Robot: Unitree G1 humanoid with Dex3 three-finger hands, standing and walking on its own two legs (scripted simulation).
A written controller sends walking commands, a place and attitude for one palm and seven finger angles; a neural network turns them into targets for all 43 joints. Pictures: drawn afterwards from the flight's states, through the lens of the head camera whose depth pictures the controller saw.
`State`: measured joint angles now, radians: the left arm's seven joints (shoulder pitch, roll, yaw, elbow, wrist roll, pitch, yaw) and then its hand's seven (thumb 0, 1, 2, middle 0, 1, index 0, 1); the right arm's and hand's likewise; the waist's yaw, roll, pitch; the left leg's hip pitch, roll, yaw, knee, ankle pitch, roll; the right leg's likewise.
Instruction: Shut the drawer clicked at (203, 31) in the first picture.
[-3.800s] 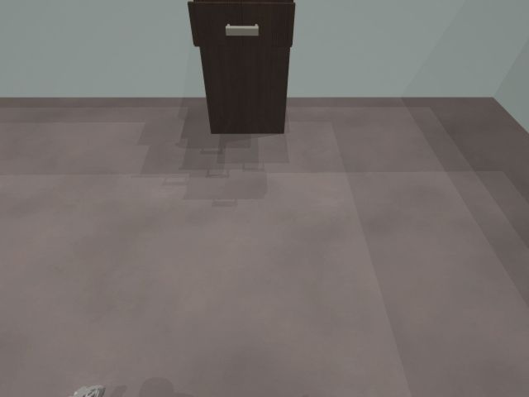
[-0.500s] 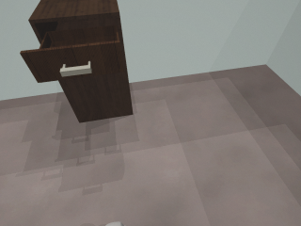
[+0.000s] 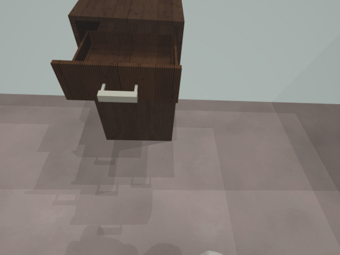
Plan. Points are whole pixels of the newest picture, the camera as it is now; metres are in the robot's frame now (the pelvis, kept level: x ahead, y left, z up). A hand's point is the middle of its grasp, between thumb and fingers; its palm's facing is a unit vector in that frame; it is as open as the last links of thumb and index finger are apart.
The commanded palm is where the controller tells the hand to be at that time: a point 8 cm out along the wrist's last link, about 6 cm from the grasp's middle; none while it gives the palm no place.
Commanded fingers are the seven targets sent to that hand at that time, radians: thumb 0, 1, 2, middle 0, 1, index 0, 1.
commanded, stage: take the last steps up to it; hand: left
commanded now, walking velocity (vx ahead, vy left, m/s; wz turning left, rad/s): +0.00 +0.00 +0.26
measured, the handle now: (119, 91) +0.60 +0.23 -0.01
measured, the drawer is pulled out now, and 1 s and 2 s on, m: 0.30 0.30 0.30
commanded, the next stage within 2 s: come to a stop and stand still in 1.02 s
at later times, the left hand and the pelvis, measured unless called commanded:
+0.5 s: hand out of the picture +0.06 +0.14 -0.16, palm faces +0.19 -0.96 -0.19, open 7.3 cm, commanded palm none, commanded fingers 0.00 0.90 0.90 -0.20 -0.30 -0.20 -0.30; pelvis +0.11 -0.02 +0.01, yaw +6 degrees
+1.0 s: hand (108, 189) +0.31 +0.21 -0.16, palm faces +0.12 -0.97 -0.21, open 7.4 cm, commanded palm none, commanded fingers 0.00 0.90 0.90 -0.20 -0.30 -0.20 -0.30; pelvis +0.25 +0.02 +0.00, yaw +5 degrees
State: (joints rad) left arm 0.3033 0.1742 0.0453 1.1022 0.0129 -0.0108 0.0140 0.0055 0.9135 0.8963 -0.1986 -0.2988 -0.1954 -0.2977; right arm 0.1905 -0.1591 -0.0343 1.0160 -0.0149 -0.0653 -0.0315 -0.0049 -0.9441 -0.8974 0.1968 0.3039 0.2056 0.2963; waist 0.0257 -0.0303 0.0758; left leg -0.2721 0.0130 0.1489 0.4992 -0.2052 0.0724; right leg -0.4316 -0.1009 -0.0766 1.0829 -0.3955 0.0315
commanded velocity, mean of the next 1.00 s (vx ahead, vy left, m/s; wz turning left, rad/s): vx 0.26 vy -0.01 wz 0.03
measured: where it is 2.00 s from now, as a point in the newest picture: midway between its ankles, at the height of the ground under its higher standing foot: (163, 244)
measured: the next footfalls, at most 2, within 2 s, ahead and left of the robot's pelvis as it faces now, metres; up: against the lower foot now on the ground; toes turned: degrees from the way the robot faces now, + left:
right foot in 0.24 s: +0.13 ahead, -0.14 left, +0.00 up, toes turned -4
left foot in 0.64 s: +0.23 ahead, +0.14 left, +0.00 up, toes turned +15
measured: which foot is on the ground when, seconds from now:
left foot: down 0.00-0.24, up 0.26-0.62, down 0.64-1.00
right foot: up 0.00-0.22, down 0.24-0.66, up 0.68-1.00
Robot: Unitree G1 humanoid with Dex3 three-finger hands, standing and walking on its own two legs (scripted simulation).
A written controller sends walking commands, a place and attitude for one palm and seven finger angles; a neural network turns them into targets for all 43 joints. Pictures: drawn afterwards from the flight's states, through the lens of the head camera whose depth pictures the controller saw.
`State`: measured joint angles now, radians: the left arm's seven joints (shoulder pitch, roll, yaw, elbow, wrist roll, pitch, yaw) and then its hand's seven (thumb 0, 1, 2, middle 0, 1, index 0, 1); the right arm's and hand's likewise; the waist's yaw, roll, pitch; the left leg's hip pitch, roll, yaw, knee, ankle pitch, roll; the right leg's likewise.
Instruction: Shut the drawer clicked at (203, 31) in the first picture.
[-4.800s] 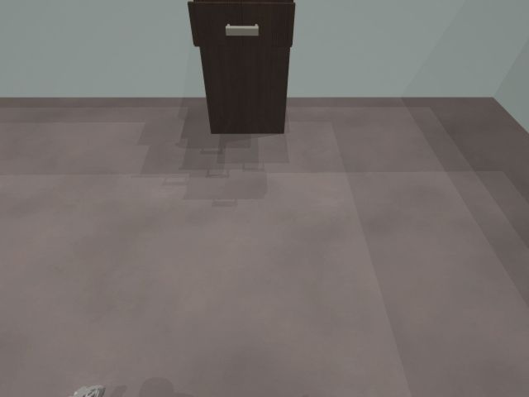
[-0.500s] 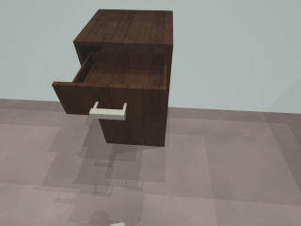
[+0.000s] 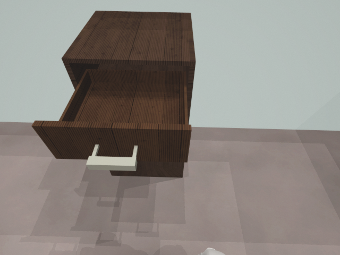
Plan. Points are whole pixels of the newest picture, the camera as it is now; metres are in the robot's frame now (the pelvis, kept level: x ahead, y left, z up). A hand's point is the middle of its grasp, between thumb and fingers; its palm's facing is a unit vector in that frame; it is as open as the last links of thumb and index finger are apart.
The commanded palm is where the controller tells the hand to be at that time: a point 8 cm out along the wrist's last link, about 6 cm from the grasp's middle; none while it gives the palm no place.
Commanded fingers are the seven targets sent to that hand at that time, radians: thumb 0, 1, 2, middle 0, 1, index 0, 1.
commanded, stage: take the last steps up to it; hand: left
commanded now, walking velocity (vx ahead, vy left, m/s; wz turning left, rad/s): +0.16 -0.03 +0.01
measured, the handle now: (114, 156) +0.37 +0.18 -0.02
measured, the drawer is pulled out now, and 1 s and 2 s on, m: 0.30 0.30 0.30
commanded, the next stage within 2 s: come to a stop and stand still in 0.02 s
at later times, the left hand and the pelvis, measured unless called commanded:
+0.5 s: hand out of the picture +0.10 +0.18 -0.18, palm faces +0.08 -0.97 -0.23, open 7.3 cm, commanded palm none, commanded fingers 0.00 0.90 0.90 -0.20 -0.30 -0.20 -0.30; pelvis +0.06 -0.01 -0.01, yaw +0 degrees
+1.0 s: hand out of the picture +0.02 +0.17 -0.17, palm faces +0.03 -0.98 -0.21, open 7.4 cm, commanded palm none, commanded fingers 0.00 0.90 0.90 -0.20 -0.30 -0.20 -0.30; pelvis +0.03 +0.00 +0.00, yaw -1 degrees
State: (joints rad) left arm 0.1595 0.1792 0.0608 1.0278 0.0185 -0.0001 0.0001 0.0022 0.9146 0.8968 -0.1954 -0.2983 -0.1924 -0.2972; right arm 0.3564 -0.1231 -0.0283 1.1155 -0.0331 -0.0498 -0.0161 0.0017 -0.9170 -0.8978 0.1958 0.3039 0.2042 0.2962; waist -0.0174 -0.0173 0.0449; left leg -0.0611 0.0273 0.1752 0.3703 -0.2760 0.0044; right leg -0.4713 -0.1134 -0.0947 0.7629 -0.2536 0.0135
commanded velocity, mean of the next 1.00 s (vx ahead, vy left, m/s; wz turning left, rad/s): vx -0.05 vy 0.03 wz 0.00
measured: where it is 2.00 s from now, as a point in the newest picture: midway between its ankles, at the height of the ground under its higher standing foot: outside the picture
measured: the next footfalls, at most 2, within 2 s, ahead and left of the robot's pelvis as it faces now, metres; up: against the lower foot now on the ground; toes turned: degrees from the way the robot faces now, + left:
right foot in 0.08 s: +0.15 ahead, -0.13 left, +0.00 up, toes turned -8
left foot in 0.54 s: +0.11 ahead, +0.11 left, +0.00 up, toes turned +3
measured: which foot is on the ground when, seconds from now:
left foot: down 0.00-0.08, up 0.10-0.52, down 0.54-1.00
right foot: up 0.00-0.06, down 0.08-0.54, up 0.56-0.84, down 0.86-1.00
